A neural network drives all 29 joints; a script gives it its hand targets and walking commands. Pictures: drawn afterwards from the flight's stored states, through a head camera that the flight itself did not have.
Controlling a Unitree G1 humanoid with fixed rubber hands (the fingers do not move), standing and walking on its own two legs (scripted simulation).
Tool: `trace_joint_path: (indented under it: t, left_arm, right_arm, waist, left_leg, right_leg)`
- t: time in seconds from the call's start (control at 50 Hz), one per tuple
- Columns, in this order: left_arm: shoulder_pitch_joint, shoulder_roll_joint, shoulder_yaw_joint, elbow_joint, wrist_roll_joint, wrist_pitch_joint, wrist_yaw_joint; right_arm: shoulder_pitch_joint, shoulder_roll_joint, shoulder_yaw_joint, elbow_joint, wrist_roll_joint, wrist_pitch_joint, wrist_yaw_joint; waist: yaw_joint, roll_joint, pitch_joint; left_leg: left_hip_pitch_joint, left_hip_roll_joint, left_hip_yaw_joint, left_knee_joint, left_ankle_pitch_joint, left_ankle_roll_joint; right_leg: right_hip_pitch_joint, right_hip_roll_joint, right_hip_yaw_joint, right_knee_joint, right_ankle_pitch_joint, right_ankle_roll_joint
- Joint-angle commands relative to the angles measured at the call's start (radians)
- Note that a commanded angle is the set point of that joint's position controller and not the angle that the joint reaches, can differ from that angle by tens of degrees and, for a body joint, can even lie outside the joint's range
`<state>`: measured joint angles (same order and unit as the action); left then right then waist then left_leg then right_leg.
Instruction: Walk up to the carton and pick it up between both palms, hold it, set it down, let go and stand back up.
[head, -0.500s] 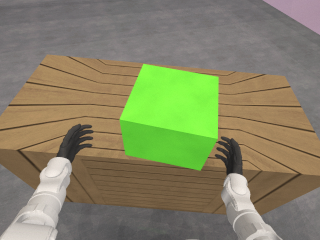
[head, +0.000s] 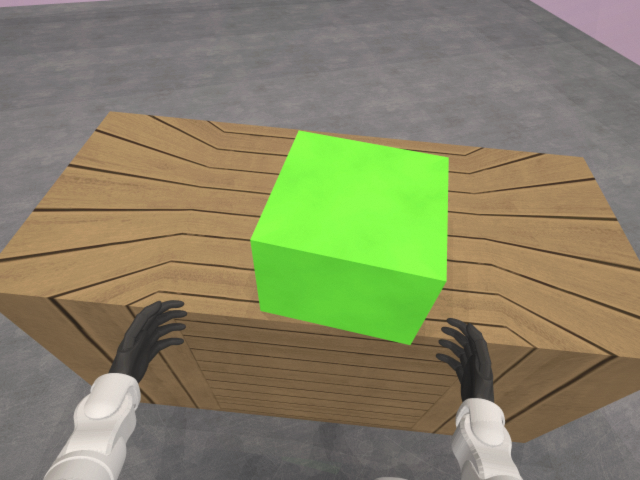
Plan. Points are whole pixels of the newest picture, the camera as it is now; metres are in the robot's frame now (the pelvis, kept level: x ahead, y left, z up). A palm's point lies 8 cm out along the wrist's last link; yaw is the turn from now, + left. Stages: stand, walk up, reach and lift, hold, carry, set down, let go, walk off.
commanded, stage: set down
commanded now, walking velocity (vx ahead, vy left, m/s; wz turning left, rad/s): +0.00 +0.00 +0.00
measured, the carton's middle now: (353, 235) +0.49 -0.06 -0.04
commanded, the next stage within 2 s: let go in 1.24 s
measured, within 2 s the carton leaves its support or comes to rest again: neither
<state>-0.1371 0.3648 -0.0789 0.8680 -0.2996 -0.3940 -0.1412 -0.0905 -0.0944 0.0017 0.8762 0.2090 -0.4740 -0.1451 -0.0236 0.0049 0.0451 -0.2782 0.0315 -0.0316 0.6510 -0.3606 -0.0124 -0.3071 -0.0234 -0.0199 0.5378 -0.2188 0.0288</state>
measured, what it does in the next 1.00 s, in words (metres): stands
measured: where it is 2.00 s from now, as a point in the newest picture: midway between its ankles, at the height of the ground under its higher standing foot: outside the picture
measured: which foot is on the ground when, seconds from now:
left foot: down 0.00-1.00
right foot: down 0.00-1.00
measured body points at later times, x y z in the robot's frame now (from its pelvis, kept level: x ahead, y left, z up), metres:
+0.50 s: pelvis +0.02 -0.01 +0.01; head +0.02 +0.00 +0.46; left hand +0.24 +0.22 -0.05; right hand +0.22 -0.23 -0.05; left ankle -0.01 +0.12 -0.73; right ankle +0.04 -0.15 -0.73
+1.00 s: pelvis +0.03 -0.02 +0.02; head +0.02 -0.01 +0.47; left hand +0.22 +0.21 -0.06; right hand +0.21 -0.24 -0.06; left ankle -0.01 +0.12 -0.73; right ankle +0.04 -0.15 -0.73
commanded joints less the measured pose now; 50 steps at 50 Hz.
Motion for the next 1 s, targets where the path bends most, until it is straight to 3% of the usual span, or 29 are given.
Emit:
trace_joint_path:
  t: [0.0, 0.06, 0.12, 0.38, 0.4, 0.42, 0.44, 0.46, 0.54, 0.72, 0.98]
  left_arm:
    - [-0.128, 0.131, 0.040, -0.133, 0.004, 0.011, 0.018]
    - [-0.110, 0.118, 0.035, -0.147, 0.010, 0.032, 0.030]
    - [-0.052, 0.098, 0.044, -0.173, 0.034, 0.049, 0.035]
    - [0.117, 0.023, 0.098, -0.262, 0.151, 0.186, 0.048]
    - [0.121, 0.093, 0.062, -0.332, 0.102, 0.135, 0.030]
    - [0.100, 0.076, 0.074, -0.313, 0.105, 0.122, 0.029]
    - [0.108, 0.083, 0.070, -0.318, 0.108, 0.119, 0.029]
    - [0.094, 0.077, 0.091, -0.300, 0.122, 0.125, 0.033]
    - [0.132, 0.053, 0.082, -0.304, 0.137, 0.186, 0.050]
    - [0.196, -0.006, 0.084, -0.349, 0.180, 0.307, 0.071]
    - [0.254, -0.061, 0.111, -0.448, 0.272, 0.425, 0.112]
  right_arm:
    - [-0.138, -0.103, -0.027, -0.147, -0.028, 0.004, 0.020]
    - [-0.129, -0.116, -0.043, -0.141, -0.041, 0.027, 0.030]
    - [-0.077, -0.118, -0.033, -0.125, -0.037, 0.034, 0.037]
    - [0.048, -0.109, -0.018, -0.150, -0.089, 0.077, 0.056]
    - [0.100, -0.104, -0.096, -0.171, -0.066, 0.051, 0.028]
    - [0.083, -0.082, -0.045, -0.149, -0.075, 0.042, 0.022]
    - [0.080, -0.087, -0.061, -0.154, -0.076, 0.038, 0.023]
    - [0.083, -0.077, -0.030, -0.141, -0.077, 0.047, 0.032]
    - [0.083, -0.096, -0.043, -0.196, -0.108, 0.082, 0.055]
    - [0.142, -0.124, -0.057, -0.221, -0.149, 0.151, 0.079]
    - [0.193, -0.143, -0.057, -0.227, -0.186, 0.212, 0.113]
  waist:
    - [0.009, 0.060, -0.199]
    - [0.007, 0.074, -0.189]
    - [0.011, 0.077, -0.186]
    - [0.038, 0.025, -0.090]
    - [-0.037, -0.001, -0.130]
    - [0.004, 0.023, -0.110]
    - [-0.009, 0.020, -0.120]
    - [0.018, 0.049, -0.099]
    - [0.041, 0.068, -0.055]
    - [0.047, 0.023, -0.028]
    - [0.044, 0.041, -0.016]
  left_leg:
    - [-0.040, -0.031, 0.043, -0.160, 0.206, -0.053]
    - [-0.026, -0.024, 0.042, -0.184, 0.208, -0.056]
    - [0.036, -0.026, 0.048, -0.191, 0.315, -0.063]
    - [0.104, -0.041, 0.093, -0.253, 0.413, -0.049]
    - [0.111, -0.044, 0.086, -0.230, 0.345, -0.052]
    - [0.090, -0.044, 0.086, -0.233, 0.340, -0.046]
    - [0.098, -0.042, 0.090, -0.234, 0.334, -0.048]
    - [0.103, -0.044, 0.096, -0.238, 0.329, -0.048]
    - [0.104, -0.034, 0.102, -0.276, 0.277, -0.044]
    - [0.153, -0.030, 0.116, -0.308, 0.319, -0.042]
    - [0.191, -0.035, 0.123, -0.329, 0.406, -0.053]
  right_leg:
    - [0.215, 0.046, 0.004, -0.069, 0.017, -0.073]
    - [0.235, 0.051, 0.002, -0.076, 0.028, -0.075]
    - [0.266, 0.053, 0.005, -0.097, 0.102, -0.076]
    - [0.355, 0.051, 0.020, -0.178, 0.204, -0.068]
    - [0.359, 0.047, 0.032, -0.163, 0.214, -0.054]
    - [0.362, 0.041, 0.033, -0.156, 0.218, -0.057]
    - [0.367, 0.041, 0.035, -0.157, 0.218, -0.057]
    - [0.348, 0.041, 0.034, -0.159, 0.199, -0.065]
    - [0.320, 0.049, 0.020, -0.182, 0.077, -0.080]
    - [0.320, 0.063, 0.005, -0.211, 0.091, -0.071]
    - [0.349, 0.065, -0.002, -0.238, 0.151, -0.061]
